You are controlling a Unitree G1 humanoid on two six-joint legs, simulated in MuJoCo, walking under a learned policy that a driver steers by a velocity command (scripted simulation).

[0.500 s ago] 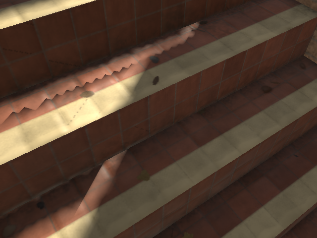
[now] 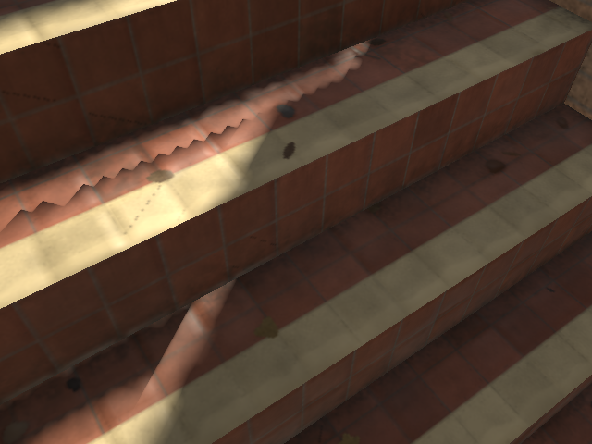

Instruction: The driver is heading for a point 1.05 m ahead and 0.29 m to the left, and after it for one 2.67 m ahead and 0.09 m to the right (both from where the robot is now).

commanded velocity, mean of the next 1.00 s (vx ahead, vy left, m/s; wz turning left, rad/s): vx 0.36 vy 0.00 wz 0.00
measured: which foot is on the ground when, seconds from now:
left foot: down 0.00-1.00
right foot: down 0.00-1.00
